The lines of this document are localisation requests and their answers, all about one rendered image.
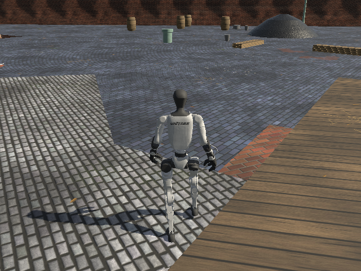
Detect robot left upper arm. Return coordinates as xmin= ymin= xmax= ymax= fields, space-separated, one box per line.
xmin=153 ymin=113 xmax=169 ymax=144

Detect robot right upper arm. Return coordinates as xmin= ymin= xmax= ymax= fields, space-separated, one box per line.
xmin=192 ymin=114 xmax=208 ymax=146

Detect robot right hand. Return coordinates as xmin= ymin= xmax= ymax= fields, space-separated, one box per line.
xmin=204 ymin=158 xmax=217 ymax=172

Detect right robot forearm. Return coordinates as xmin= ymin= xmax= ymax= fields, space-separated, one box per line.
xmin=202 ymin=137 xmax=215 ymax=160

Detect robot left shin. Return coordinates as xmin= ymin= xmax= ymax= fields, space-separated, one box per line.
xmin=165 ymin=195 xmax=174 ymax=234

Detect right robot thigh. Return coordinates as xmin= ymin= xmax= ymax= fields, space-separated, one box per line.
xmin=188 ymin=157 xmax=199 ymax=186

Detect left robot forearm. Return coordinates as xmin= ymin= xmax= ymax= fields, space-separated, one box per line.
xmin=150 ymin=136 xmax=159 ymax=155

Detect robot left hand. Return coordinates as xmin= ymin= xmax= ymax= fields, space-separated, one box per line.
xmin=149 ymin=153 xmax=163 ymax=164

